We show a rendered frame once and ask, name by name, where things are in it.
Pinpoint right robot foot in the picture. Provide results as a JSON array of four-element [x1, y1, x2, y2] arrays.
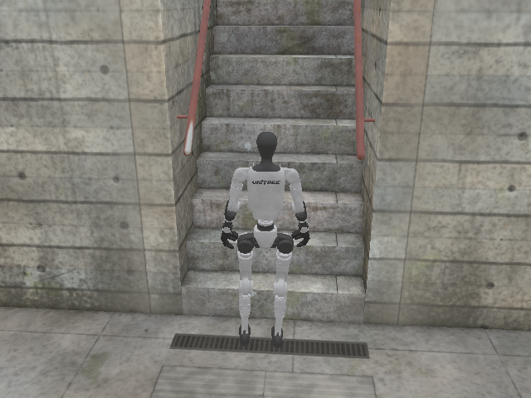
[[271, 326, 283, 348]]

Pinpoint robot left forearm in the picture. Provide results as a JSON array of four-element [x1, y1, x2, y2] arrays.
[[222, 199, 236, 233]]

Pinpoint robot right upper arm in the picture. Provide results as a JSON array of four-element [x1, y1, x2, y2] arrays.
[[284, 167, 304, 213]]

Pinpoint left robot foot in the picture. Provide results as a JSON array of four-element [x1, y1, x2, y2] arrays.
[[239, 324, 251, 346]]

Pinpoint robot left hand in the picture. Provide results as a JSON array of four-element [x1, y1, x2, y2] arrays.
[[221, 231, 239, 249]]

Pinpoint robot foot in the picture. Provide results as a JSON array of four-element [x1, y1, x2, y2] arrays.
[[239, 324, 251, 346], [271, 326, 283, 348]]

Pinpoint robot right hand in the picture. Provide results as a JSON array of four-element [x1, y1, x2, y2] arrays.
[[291, 230, 310, 247]]

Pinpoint robot right forearm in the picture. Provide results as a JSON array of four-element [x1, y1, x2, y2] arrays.
[[295, 201, 309, 233]]

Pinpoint robot left upper arm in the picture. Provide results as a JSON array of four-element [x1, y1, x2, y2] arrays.
[[227, 167, 249, 212]]

